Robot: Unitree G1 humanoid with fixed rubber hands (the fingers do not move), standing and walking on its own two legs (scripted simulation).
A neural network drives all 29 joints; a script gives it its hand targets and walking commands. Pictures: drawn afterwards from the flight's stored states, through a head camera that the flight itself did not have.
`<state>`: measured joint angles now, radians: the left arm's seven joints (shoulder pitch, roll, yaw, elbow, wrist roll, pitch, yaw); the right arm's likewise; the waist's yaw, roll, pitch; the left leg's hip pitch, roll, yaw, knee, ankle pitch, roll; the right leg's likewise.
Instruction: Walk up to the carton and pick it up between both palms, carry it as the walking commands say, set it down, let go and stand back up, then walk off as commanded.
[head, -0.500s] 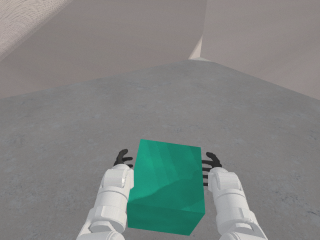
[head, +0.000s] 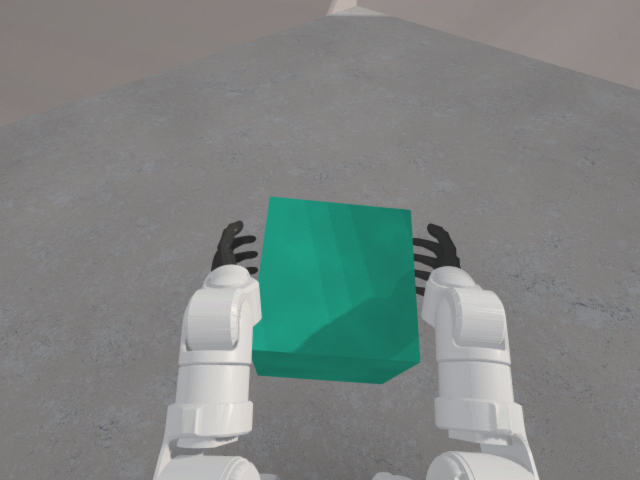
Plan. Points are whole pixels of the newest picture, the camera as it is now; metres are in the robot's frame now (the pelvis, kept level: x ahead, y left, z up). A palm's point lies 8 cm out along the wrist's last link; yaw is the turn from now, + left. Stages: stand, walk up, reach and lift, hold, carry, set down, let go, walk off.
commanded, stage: carry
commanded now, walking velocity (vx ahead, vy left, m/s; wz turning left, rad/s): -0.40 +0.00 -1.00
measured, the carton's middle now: (330, 297) +0.35 +0.00 +0.03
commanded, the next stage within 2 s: none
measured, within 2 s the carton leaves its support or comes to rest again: neither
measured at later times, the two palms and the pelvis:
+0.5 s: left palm (315, 405) +0.18 +0.02 +0.09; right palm out of the picture +0.11 -0.24 +0.09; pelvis -0.15 -0.02 -0.02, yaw -21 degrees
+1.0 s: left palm out of the picture -0.03 -0.10 +0.08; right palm out of the picture -0.21 -0.30 +0.08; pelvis -0.33 +0.00 -0.02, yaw -43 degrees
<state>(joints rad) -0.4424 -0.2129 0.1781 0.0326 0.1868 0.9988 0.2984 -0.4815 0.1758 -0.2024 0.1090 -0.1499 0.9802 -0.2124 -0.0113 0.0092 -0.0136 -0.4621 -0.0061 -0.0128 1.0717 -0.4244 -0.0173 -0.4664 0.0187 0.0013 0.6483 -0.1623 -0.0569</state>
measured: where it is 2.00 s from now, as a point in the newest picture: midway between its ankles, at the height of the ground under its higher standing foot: outside the picture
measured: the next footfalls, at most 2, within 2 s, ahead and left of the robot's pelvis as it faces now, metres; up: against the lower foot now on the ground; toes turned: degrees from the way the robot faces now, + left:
left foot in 0.16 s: -0.02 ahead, +0.13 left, +0.00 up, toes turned -3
right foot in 0.44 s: -0.14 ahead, -0.18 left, +0.00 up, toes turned -20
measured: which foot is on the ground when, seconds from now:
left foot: up 0.00-0.14, down 0.16-0.46, up 0.48-0.64, down 0.66-0.92, up 0.94-1.00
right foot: down 0.00-0.16, up 0.18-0.42, down 0.44-0.68, up 0.70-0.92, down 0.94-1.00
